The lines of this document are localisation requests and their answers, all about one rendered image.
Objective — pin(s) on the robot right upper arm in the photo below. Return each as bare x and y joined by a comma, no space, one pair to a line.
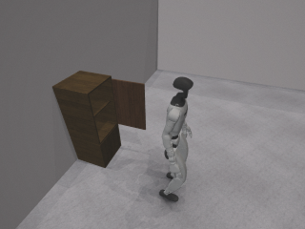
172,118

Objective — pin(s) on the right robot hand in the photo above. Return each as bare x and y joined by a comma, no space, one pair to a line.
175,168

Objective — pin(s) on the left robot hand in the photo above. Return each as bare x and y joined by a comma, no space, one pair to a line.
185,130

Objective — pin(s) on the robot right forearm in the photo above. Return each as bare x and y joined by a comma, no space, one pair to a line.
169,149

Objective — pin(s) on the robot left forearm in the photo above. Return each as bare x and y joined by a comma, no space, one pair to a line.
184,124

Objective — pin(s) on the robot left thigh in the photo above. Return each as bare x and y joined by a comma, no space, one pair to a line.
183,146

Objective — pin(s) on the cupboard door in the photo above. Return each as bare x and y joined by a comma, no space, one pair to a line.
130,106

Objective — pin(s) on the left robot foot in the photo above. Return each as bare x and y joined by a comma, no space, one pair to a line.
168,175

